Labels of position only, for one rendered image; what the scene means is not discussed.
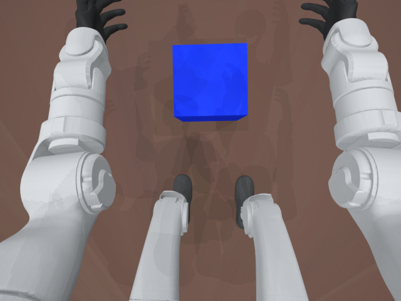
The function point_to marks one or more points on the robot right thigh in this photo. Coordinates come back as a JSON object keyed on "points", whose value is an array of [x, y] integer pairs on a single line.
{"points": [[278, 277]]}

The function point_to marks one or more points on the right robot forearm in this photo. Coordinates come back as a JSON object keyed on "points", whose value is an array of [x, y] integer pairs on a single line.
{"points": [[361, 89]]}

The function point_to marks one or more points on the left robot foot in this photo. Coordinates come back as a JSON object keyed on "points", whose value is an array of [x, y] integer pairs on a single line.
{"points": [[183, 185]]}

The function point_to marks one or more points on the robot right hand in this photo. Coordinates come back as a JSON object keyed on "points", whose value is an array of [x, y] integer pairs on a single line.
{"points": [[337, 11]]}

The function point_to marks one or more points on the carton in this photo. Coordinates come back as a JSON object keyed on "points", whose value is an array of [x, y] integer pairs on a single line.
{"points": [[210, 82]]}

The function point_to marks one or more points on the robot left hand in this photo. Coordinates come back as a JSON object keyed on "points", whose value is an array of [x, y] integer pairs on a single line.
{"points": [[88, 15]]}

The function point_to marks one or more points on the left robot forearm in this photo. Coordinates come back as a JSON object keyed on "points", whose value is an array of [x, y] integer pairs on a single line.
{"points": [[77, 104]]}

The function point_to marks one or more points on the robot right upper arm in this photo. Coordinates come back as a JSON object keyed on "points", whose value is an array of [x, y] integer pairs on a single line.
{"points": [[367, 182]]}

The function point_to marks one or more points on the robot left upper arm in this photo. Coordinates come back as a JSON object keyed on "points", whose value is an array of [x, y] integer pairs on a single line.
{"points": [[63, 195]]}

